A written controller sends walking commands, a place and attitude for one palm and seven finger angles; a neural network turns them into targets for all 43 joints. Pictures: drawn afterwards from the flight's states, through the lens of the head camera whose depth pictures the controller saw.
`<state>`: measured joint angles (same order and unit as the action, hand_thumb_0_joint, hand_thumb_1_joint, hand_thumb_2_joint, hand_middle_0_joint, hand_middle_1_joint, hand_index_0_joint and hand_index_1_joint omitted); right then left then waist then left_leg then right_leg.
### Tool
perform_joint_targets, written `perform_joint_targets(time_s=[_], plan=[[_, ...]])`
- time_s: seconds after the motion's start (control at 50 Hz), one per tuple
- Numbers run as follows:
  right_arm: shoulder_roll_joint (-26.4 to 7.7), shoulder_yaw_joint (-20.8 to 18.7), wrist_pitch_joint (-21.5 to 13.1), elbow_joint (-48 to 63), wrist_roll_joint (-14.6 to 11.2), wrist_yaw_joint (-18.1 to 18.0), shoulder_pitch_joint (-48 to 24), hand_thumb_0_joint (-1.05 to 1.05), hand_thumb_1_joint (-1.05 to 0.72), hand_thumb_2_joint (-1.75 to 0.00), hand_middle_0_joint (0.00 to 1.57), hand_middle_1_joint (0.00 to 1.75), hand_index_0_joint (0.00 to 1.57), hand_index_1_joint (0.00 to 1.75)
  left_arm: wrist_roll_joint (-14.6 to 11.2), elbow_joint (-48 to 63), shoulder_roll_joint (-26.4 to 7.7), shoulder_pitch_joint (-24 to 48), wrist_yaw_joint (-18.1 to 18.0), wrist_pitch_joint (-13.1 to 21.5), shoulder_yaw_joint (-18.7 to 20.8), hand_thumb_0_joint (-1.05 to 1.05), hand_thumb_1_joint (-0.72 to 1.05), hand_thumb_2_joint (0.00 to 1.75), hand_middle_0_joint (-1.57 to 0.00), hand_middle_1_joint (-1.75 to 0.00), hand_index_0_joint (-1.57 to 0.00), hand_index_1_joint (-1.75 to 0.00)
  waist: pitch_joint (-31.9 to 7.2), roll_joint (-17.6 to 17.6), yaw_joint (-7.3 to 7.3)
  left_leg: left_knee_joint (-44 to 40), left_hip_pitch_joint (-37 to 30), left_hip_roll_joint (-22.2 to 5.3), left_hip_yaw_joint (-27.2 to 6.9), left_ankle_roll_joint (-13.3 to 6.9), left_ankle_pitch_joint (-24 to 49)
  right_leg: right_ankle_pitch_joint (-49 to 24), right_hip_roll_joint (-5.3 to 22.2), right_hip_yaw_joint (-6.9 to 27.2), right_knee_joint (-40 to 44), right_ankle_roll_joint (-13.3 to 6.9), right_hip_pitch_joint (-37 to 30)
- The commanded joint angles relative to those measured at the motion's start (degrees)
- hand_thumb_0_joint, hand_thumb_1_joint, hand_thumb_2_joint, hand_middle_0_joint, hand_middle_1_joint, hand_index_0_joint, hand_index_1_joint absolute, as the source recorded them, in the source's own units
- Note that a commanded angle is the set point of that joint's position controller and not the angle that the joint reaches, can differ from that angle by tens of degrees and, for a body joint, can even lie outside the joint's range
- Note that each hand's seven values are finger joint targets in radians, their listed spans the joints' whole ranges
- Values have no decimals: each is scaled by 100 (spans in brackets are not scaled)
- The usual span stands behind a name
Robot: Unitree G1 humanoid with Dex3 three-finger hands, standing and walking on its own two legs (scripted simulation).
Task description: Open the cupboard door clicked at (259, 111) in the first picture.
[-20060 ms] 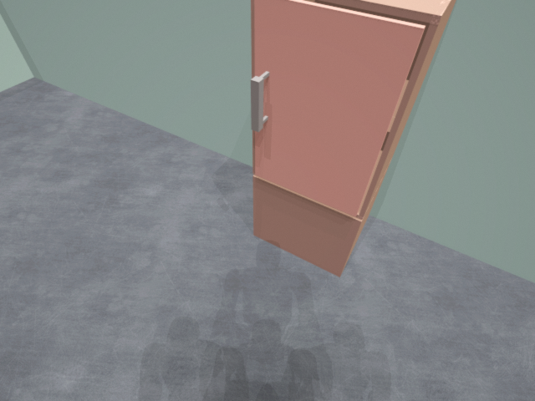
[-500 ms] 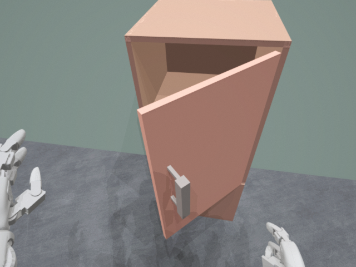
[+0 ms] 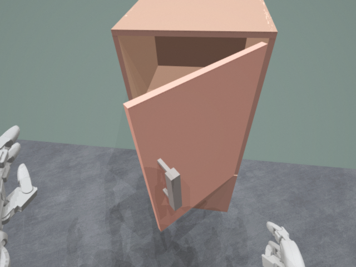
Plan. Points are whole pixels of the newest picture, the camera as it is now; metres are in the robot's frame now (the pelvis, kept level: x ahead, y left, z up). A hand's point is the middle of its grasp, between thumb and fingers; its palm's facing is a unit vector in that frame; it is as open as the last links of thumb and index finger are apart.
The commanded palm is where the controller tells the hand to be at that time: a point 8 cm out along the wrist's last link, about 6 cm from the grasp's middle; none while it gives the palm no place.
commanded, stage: step back with the hand held close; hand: left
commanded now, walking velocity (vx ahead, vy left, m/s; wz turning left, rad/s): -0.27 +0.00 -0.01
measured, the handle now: (169, 184) +0.33 +0.07 -0.02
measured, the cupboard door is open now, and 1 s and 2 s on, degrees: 46 46 46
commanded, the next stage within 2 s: stop stepping back and stand still in 1.14 s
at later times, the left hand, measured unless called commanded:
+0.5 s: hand (5, 225) +0.14 +0.29 +0.15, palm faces +0.39 -0.76 -0.52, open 7.4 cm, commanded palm +0.08 +0.33 +0.17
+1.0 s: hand out of the picture +0.07 +0.32 +0.16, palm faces +0.47 -0.73 -0.49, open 7.4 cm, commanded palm +0.01 +0.34 +0.17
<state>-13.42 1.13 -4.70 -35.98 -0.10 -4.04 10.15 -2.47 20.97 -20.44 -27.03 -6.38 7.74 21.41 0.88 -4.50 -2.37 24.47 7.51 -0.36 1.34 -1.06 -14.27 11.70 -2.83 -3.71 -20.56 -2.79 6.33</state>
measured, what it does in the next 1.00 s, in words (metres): walks backwards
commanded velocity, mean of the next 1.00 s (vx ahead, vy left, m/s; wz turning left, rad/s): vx -0.32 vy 0.00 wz -0.02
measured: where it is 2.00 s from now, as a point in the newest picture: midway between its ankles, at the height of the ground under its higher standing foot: outside the picture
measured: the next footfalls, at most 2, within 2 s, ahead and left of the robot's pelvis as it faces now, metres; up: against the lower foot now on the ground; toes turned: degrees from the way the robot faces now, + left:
right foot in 1.22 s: -0.28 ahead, -0.09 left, +0.00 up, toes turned -5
left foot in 1.64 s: -0.13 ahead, +0.12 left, +0.00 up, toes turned -2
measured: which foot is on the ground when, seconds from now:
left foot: down 0.00-1.00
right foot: down 0.00-0.86, up 0.88-1.00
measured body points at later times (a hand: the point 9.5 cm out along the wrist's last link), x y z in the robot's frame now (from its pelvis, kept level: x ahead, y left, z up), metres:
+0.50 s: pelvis -0.06 +0.03 -0.01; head -0.05 +0.03 +0.44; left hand +0.11 +0.32 +0.18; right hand +0.11 -0.22 -0.08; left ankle -0.01 +0.11 -0.74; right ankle +0.00 -0.08 -0.74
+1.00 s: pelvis -0.12 +0.03 -0.01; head -0.10 +0.06 +0.44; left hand +0.04 +0.35 +0.19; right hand +0.06 -0.20 -0.08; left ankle -0.01 +0.11 -0.74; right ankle -0.18 -0.10 -0.68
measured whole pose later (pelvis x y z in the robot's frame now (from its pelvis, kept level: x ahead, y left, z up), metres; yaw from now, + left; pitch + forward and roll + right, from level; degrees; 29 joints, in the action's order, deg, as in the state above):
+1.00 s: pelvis -0.12 +0.03 -0.01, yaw +1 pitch +1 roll -4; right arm -10.8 -0.9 -6.5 -35.4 1.0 -4.1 10.5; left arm -0.5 30.3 -26.1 -30.3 -9.0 12.4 27.2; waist 1.6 -0.3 -0.6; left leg 27.8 24.5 -0.1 0.2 -4.2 -4.2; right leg 24.5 -6.1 2.4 -54.9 0.5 20.9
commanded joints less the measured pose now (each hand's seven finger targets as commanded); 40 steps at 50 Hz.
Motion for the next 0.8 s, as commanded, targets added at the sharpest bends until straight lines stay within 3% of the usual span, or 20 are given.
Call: perform_joint_targets(time_s=[0.0, 0.02, 0.04, 0.1, 0.12, 0.18, 0.24, 0.36, 0.42, 0.46, 0.5, 0.54, 0.6, 0.62, 0.66, 0.7, 0.72, 0.74, 0.76, 0.78], plan=[[-705, -322, -104, 1024, -2, -78, -605, 0, -90, -90, 20, 30, 20, 30, -10, 1263, -1086, -145, -79, 426, 580, 0, 90, 90, -20, -30, -20, -30, -669, 163, 156, -49, -51, -225, -296, -108, 1399, -1642, 804, 810, 268, 175, 321], [-704, -338, -76, 1018, -1, -106, -630, 0, -90, -90, 20, 30, 20, 30, -18, 1315, -1174, -233, -108, 433, 676, 0, 90, 90, -20, -30, -20, -30, -809, 114, 133, -70, -33, -255, -319, -93, 1668, -1896, 806, 711, 135, 168, 185], [-692, -343, -32, 1076, -17, -112, -614, 0, -90, -90, 20, 30, 20, 30, -24, 1343, -1207, -335, -126, 408, 711, 0, 90, 90, -20, -30, -20, -30, -932, 280, 137, -60, 20, -288, -338, -80, 1782, -1984, 783, 706, 44, 184, 108], [-678, -393, 52, 1181, -58, -138, -607, 0, -90, -90, 20, 30, 20, 30, -27, 1576, -1335, -345, -171, 395, 814, 0, 90, 90, -20, -30, -20, -30, -1023, 459, 166, 46, 102, -303, -321, -78, 1837, -2179, 792, 761, -71, 198, 187], [-668, -404, 64, 1156, -55, -164, -652, 0, -90, -90, 20, 30, 20, 30, -26, 1635, -1464, -352, -206, 417, 939, 0, 90, 90, -20, -30, -20, -30, -1063, 348, 147, 40, 195, -304, -349, -69, 1891, -2236, 825, 729, -147, 172, 109], [-641, -423, 102, 1219, -77, -172, -618, 0, -90, -90, 20, 30, 20, 30, -32, 1609, -1441, -465, -245, 408, 957, 0, 90, 90, -20, -30, -20, -30, -975, 476, 169, 80, 354, -329, -368, -87, 1667, -1998, 817, 837, -167, 180, 281], [-672, -428, 75, 1245, -80, -183, -581, 0, -90, -90, 20, 30, 20, 30, -3, 1754, -1427, -482, -281, 437, 918, 0, 90, 90, -20, -30, -20, -30, -889, 224, 167, 23, 548, -349, -466, -105, 1353, -1482, 792, 860, -182, 146, 379], [-745, -408, -33, 1294, -50, -174, -508, 0, -90, -90, 20, 30, 20, 30, 96, 1882, -1411, -458, -357, 566, 940, 0, 90, 90, -20, -30, -20, -30, -421, 91, 184, -434, 1536, -489, -789, -257, -613, 149, 613, 868, -174, 184, 459], [-823, -409, -116, 1339, -13, -183, -513, 0, -90, -90, 20, 30, 20, 30, 195, 1960, -1409, -349, -377, 658, 1018, 0, 90, 90, -20, -30, -20, -30, -329, -285, 160, -980, 2455, -742, -1143, -414, -1551, 250, 370, 719, -754, 269, -155], [-823, -416, -176, 1367, 0, -180, -456, 0, -90, -90, 20, 30, 20, 30, 280, 1984, -1314, -251, -375, 702, 1018, 0, 90, 90, -20, -30, -20, -30, -374, -520, 138, -1410, 3121, -1044, -1458, -548, -2181, -75, 145, 569, -1585, 341, -740], [-775, -442, -236, 1359, 25, -171, -430, 0, -90, -90, 20, 30, 20, 30, 340, 1972, -1333, -196, -363, 734, 1089, 0, 90, 90, -20, -30, -20, -30, -378, -437, 133, -1407, 3368, -1169, -1555, -660, -2230, -316, 47, 583, -1982, 369, -913], [-726, -435, -286, 1323, 25, -140, -392, 0, -90, -90, 20, 30, 20, 30, 287, 1930, -1314, -312, -332, 749, 1077, 0, 90, 90, -20, -30, -20, -30, -419, -76, 175, -997, 3014, -979, -1400, -609, -1549, -627, 108, 753, -1713, 315, -664], [-742, -449, -336, 1213, 19, -91, -318, 0, -90, -90, 20, 30, 20, 30, 239, 2024, -1229, -168, -291, 774, 985, 0, 90, 90, -20, -30, -20, -30, -548, 137, 235, -487, 2483, -664, -1057, -429, -1245, -747, 269, 1140, -1184, 212, -168], [-728, -458, -340, 1168, 22, -93, -298, 0, -90, -90, 20, 30, 20, 30, 229, 2117, -1241, -89, -294, 773, 936, 0, 90, 90, -20, -30, -20, -30, -624, 266, 256, -179, 2120, -504, -879, -337, -1026, -745, 441, 1345, -873, 140, 128], [-688, -467, -327, 1115, 3, -52, -285, 0, -90, -90, 20, 30, 20, 30, 176, 2062, -1290, -123, -313, 754, 897, 0, 90, 90, -20, -30, -20, -30, -612, 652, 292, 549, 1487, -211, -630, -176, -948, 42, 847, 1850, -131, -82, 1034], [-617, -458, -305, 1008, -1, -31, -285, 0, -90, -90, 20, 30, 20, 30, 145, 2167, -1408, -2, -361, 796, 903, 0, 90, 90, -20, -30, -20, -30, -523, 934, 314, 1420, 856, 46, -408, -2, -659, 558, 1319, 2116, 397, -350, 1961], [-575, -447, -281, 952, 23, -43, -328, 0, -90, -90, 20, 30, 20, 30, 136, 2259, -1512, 31, -392, 826, 966, 0, 90, 90, -20, -30, -20, -30, -558, 809, 327, 1528, 752, 77, -381, 37, -422, 203, 1444, 2076, 361, -430, 2038], [-521, -432, -261, 946, 9, -46, -300, 0, -90, -90, 20, 30, 20, 30, 124, 2187, -1538, -49, -413, 816, 1034, 0, 90, 90, -20, -30, -20, -30, -621, 854, 333, 1402, 632, 68, -392, 47, -248, -136, 1413, 1859, 217, -378, 2006], [-520, -431, -238, 959, 0, -60, -338, 0, -90, -90, 20, 30, 20, 30, 113, 2159, -1575, -118, -419, 816, 1085, 0, 90, 90, -20, -30, -20, -30, -637, 859, 323, 1170, 586, 44, -415, 31, -166, -171, 1265, 1662, 98, -271, 2029], [-550, -439, -233, 974, -16, -86, -404, 0, -90, -90, 20, 30, 20, 30, 102, 2180, -1614, -183, -421, 836, 1152, 0, 90, 90, -20, -30, -20, -30, -617, 595, 296, 831, 636, -47, -510, -15, -180, -64, 1058, 1495, -32, -150, 1994]])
